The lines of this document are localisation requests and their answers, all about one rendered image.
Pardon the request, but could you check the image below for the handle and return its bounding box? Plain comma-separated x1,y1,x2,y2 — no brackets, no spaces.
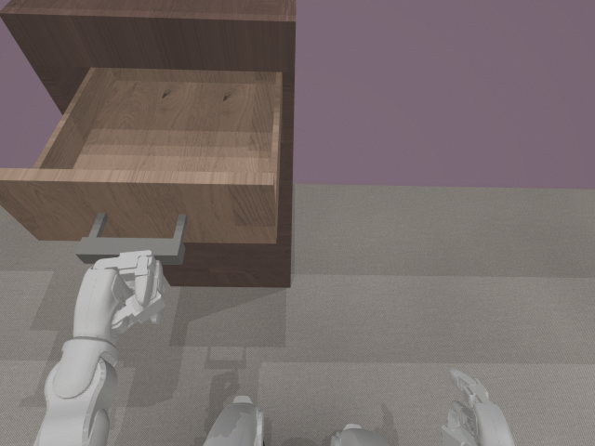
75,213,188,265

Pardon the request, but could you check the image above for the cabinet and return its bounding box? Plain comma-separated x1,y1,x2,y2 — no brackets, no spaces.
0,0,296,288

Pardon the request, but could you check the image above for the left robot shin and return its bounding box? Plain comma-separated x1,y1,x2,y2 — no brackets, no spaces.
233,396,253,404

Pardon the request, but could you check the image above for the drawer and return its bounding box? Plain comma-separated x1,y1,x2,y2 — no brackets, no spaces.
0,68,283,243

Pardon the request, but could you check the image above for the left robot forearm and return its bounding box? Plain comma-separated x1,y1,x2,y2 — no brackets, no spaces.
33,337,120,446

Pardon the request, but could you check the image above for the robot right hand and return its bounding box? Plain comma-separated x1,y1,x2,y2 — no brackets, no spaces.
442,369,515,446

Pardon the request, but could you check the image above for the left robot thigh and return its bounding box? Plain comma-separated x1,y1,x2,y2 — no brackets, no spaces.
203,402,264,446

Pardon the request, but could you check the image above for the robot left hand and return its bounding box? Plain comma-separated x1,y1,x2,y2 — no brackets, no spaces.
73,250,167,346

